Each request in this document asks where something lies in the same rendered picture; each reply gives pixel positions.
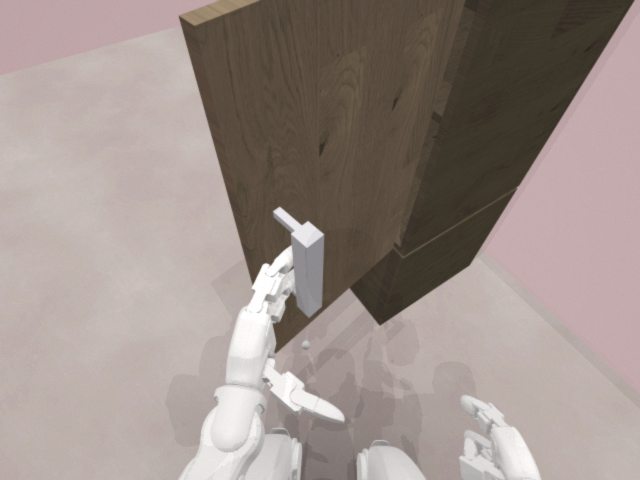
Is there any robot left forearm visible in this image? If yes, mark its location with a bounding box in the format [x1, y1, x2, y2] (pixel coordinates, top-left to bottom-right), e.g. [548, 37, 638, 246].
[178, 385, 267, 480]

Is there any robot right shin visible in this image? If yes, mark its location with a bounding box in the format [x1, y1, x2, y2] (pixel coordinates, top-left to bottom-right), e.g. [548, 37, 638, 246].
[369, 440, 389, 449]

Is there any cupboard door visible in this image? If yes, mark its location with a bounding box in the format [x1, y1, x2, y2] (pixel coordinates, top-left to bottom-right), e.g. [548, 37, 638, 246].
[179, 0, 466, 354]

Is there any handle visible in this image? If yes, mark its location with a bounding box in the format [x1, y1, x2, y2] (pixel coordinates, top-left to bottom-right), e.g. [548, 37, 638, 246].
[273, 207, 324, 318]

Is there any left robot hand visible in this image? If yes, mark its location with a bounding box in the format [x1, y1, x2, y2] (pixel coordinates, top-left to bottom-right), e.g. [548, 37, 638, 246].
[225, 245, 345, 424]

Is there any robot right thigh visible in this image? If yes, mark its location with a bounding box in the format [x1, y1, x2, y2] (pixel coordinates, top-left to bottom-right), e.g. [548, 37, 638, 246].
[357, 446, 426, 480]

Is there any right robot hand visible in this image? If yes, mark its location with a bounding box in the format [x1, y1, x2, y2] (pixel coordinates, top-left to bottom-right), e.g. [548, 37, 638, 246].
[459, 395, 541, 480]

